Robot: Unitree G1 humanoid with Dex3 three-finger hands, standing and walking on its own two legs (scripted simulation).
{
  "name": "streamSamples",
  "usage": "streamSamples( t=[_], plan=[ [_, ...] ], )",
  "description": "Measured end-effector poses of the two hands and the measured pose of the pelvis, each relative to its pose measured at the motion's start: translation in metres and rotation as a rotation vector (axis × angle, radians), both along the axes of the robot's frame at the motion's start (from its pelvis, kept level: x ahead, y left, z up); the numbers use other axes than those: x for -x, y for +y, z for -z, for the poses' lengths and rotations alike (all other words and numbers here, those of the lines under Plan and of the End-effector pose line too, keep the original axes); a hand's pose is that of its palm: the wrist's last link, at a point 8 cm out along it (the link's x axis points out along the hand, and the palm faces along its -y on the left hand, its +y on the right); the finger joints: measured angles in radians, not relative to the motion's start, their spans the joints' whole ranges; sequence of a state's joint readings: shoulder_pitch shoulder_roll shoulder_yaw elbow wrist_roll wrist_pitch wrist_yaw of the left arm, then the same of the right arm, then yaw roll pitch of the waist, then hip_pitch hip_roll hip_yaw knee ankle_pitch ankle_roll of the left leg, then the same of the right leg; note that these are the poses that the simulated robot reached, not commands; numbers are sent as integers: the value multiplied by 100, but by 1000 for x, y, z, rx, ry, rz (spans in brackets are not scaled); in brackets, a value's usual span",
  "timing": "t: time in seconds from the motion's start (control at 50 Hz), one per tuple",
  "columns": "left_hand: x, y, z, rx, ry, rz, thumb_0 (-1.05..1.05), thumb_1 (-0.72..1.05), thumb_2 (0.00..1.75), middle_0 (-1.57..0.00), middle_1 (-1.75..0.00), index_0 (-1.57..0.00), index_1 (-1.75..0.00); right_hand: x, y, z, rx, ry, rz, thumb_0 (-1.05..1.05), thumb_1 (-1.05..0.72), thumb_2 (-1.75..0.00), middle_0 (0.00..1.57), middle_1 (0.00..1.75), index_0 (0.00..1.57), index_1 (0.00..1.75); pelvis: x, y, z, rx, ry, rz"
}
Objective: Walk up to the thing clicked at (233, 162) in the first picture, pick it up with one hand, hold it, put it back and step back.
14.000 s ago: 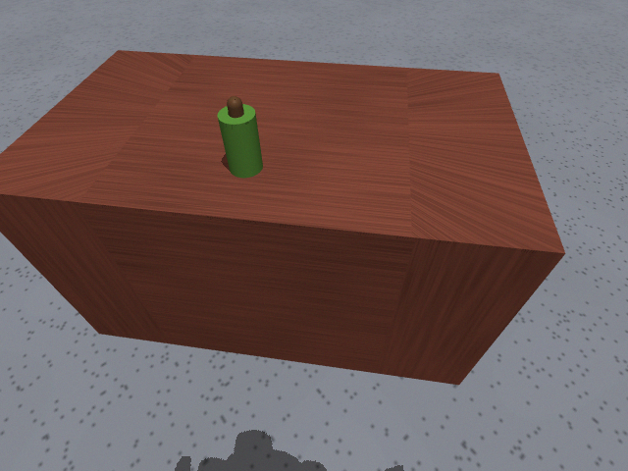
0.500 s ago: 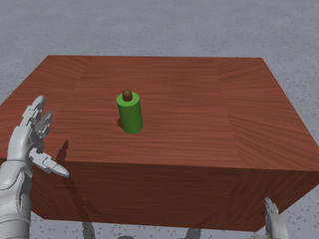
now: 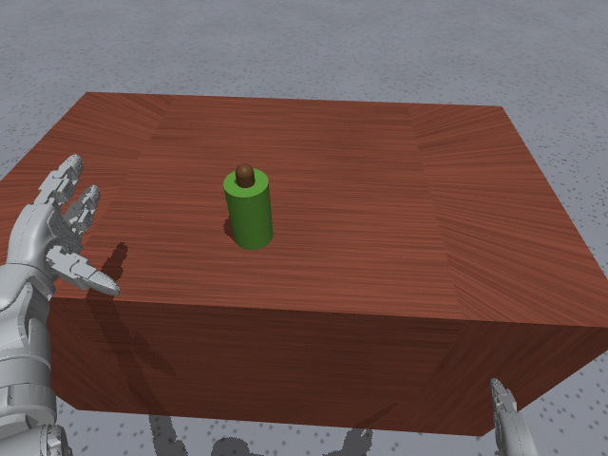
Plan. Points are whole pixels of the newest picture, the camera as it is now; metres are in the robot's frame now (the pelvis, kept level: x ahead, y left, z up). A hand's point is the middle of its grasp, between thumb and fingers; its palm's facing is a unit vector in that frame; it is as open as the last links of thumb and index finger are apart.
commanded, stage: go down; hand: left
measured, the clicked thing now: (249, 203) +0.52 +0.13 +0.01
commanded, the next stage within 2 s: approach in 1.96 s
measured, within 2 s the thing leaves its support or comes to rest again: neither
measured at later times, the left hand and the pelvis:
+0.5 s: hand (105, 197) +0.41 +0.30 +0.13, palm faces +0.02 -1.00 +0.00, open 17.4 cm; pelvis +0.00 +0.00 -0.01, yaw -1 degrees
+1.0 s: hand (104, 185) +0.43 +0.31 +0.13, palm faces +0.02 -1.00 +0.00, open 17.6 cm; pelvis +0.01 +0.00 -0.02, yaw -1 degrees
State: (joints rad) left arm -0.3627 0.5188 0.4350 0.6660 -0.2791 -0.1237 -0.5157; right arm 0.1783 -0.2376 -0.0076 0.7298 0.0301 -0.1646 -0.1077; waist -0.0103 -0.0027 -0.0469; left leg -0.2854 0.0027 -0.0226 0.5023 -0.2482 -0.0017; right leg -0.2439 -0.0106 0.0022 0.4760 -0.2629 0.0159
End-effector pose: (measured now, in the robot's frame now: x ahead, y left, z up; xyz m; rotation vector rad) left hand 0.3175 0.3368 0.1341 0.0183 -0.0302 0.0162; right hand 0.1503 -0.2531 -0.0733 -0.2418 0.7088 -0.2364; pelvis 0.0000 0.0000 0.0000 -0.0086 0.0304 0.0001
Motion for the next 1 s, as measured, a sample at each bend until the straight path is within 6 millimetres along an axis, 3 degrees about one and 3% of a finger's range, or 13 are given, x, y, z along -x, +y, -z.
streamSamples(
  t=[0.3,0.48,0.74,1.0],
  plan=[
    [-47,11,2,25,42,4,-1,-49,5,-3,-2,-3,-2,19,-7,-1,36,10,4,-1,55,-5,5,5,6,5,3,0,4,4,74,15],
    [-69,19,1,21,44,-6,-1,-49,4,-3,-1,-3,-1,9,-7,1,43,13,10,-1,55,-5,5,5,6,5,-3,2,8,12,121,17],
    [-81,25,1,16,40,-5,-2,-53,2,-3,-1,-4,-1,-5,7,7,13,12,-9,-1,54,-5,5,5,6,5,-15,6,11,18,154,16],
    [-92,29,-1,19,39,-5,-2,-54,3,-3,-2,-3,-2,-4,2,3,35,-5,-23,-1,54,-5,5,5,6,5,-13,4,15,20,174,14]
  ],
)
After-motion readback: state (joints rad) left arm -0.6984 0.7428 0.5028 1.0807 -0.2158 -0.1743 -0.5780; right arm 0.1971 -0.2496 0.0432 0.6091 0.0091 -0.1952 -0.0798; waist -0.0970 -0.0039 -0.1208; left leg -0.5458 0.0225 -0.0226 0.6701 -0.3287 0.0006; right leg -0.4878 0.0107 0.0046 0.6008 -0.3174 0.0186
